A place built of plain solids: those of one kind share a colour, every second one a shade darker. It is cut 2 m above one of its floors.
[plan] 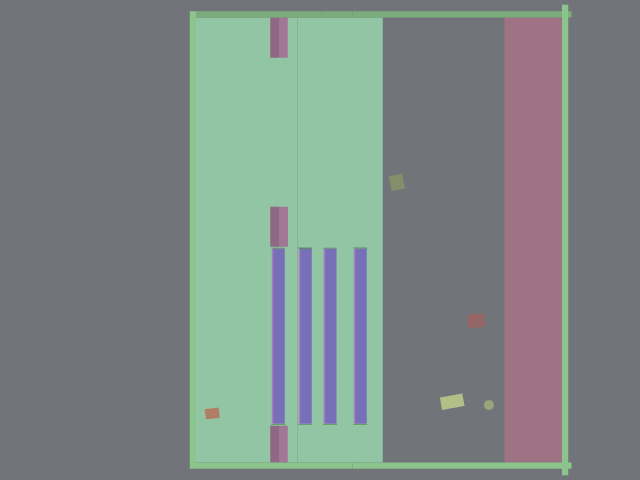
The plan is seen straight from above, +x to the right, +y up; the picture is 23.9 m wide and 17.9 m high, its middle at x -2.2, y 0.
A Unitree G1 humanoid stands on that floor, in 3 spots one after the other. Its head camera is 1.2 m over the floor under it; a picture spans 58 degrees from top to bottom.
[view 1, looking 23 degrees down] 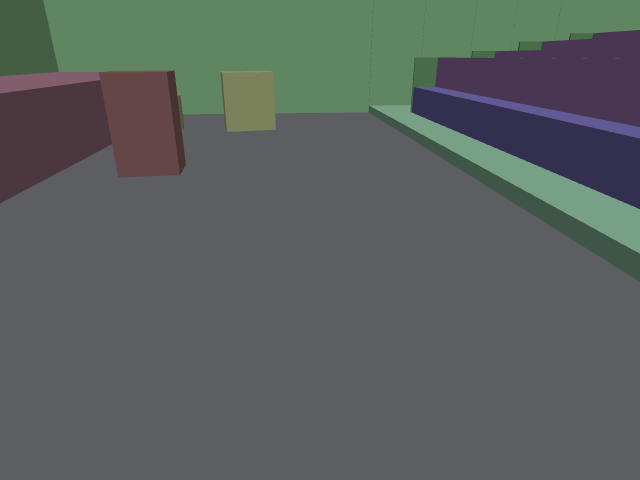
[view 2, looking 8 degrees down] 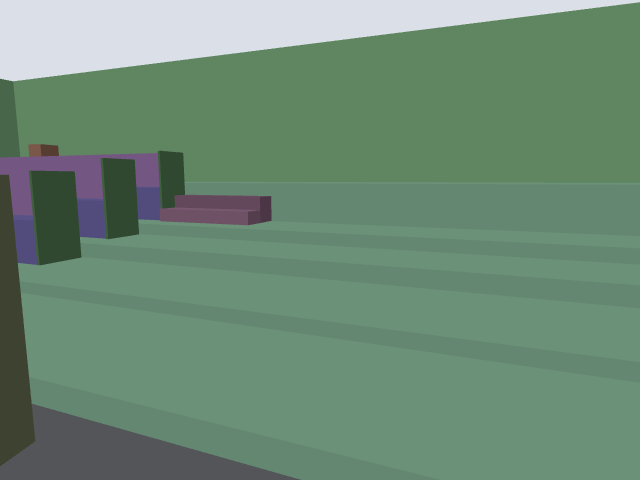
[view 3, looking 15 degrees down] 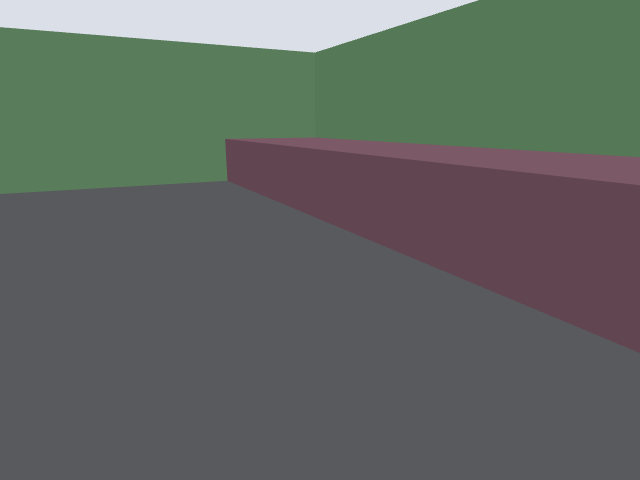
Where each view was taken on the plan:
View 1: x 2.17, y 1.98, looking -95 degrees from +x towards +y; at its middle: ground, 3.07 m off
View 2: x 1.59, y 4.29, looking -158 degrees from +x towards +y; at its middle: floor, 5.06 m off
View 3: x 2.17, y -1.08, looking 63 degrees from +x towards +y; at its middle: ground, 4.64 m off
